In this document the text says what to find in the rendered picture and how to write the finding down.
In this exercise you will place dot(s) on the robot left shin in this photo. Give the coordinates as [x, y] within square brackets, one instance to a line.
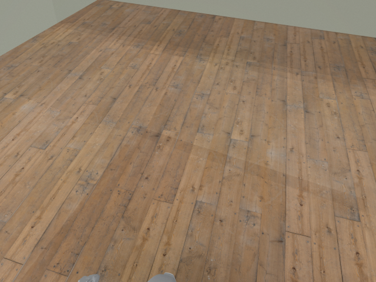
[169, 274]

